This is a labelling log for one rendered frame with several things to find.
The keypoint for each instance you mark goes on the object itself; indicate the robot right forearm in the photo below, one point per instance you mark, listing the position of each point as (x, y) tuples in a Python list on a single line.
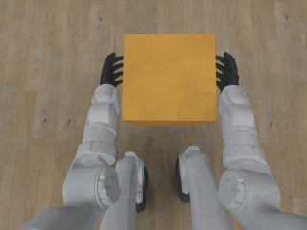
[(241, 146)]

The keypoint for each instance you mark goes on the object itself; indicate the left robot upper arm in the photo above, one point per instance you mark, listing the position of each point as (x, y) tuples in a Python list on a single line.
[(87, 194)]

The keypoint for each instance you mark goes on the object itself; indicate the left robot hand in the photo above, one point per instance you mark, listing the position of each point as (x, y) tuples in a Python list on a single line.
[(108, 76)]

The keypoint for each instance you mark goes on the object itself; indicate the left robot shin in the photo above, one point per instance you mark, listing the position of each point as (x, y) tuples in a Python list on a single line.
[(139, 195)]

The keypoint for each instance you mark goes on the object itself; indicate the right robot hand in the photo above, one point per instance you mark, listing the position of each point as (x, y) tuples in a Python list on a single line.
[(229, 75)]

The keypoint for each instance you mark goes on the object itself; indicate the right robot upper arm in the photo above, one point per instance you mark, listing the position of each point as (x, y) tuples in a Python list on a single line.
[(253, 199)]

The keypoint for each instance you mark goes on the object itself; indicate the carton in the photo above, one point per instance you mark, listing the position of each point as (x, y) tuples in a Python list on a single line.
[(169, 79)]

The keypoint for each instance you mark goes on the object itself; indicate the robot left thigh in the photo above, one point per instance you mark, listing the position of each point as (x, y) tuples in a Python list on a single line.
[(122, 215)]

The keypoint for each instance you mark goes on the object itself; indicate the robot left forearm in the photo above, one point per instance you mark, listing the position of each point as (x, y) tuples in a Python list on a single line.
[(98, 145)]

